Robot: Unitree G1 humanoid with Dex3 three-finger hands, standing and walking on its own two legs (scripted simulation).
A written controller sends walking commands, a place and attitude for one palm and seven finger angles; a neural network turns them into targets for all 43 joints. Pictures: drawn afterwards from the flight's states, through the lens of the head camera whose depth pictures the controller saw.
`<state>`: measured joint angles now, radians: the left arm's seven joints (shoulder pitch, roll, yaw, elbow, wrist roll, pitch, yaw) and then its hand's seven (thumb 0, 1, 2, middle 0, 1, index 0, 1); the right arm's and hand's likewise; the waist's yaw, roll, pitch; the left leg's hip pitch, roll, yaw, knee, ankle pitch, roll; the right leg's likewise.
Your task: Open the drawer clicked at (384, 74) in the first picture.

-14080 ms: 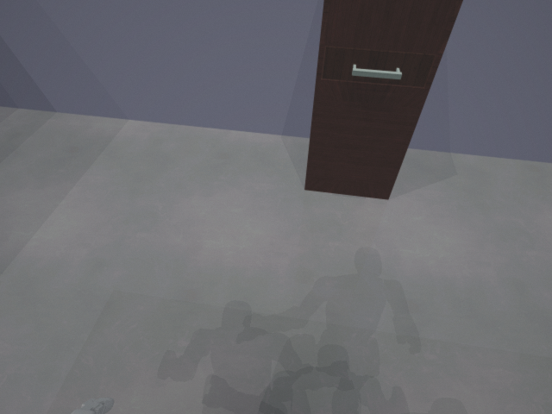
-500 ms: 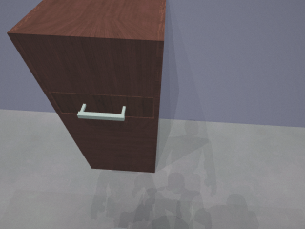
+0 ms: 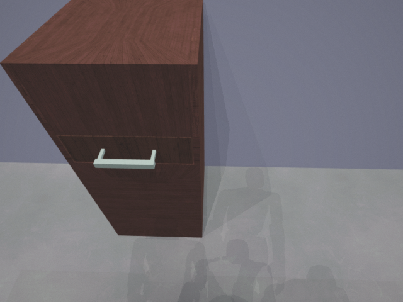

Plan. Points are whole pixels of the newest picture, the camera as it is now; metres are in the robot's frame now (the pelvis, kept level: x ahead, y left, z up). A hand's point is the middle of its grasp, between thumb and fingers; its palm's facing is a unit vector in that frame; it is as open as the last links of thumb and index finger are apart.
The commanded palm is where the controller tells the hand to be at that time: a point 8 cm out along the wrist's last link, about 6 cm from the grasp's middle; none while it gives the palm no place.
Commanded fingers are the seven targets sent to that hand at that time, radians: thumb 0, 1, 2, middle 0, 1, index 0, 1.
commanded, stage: come to a stop and stand still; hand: left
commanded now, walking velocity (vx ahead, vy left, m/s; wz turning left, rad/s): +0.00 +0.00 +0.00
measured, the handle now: (126, 158) +0.51 +0.26 -0.09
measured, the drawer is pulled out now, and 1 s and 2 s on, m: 0.00 0.00 0.00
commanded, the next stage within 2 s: look again from close up in 0.62 s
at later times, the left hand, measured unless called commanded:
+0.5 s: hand out of the picture +0.00 +0.15 -0.17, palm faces +0.03 -0.98 -0.19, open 7.3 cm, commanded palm none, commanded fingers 0.00 0.90 0.90 -0.20 -0.30 -0.20 -0.30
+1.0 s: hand out of the picture +0.02 +0.20 -0.18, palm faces +0.03 -0.97 -0.22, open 7.3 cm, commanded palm none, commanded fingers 0.00 0.90 0.90 -0.20 -0.30 -0.20 -0.30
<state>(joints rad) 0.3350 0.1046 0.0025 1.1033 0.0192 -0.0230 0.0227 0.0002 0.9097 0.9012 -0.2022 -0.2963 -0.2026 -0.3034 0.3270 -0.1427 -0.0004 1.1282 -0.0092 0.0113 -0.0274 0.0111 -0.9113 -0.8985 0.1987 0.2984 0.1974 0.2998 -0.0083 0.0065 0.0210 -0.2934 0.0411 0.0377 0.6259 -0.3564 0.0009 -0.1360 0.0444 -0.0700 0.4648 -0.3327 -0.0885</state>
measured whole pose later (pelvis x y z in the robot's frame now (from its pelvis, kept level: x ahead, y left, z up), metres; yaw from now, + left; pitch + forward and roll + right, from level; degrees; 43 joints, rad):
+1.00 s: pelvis +0.02 +0.03 -0.01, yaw -1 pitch -2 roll +0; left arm 0.34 0.15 0.00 1.04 0.02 0.00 0.06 0.00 0.91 0.90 -0.20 -0.30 -0.20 -0.30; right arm 0.27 -0.17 -0.01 1.02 -0.01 0.01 -0.04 0.01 -0.91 -0.90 0.20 0.30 0.20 0.30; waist 0.00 0.00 0.00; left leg -0.21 0.01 0.04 0.57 -0.33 0.00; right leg -0.10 0.03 -0.05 0.52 -0.39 -0.04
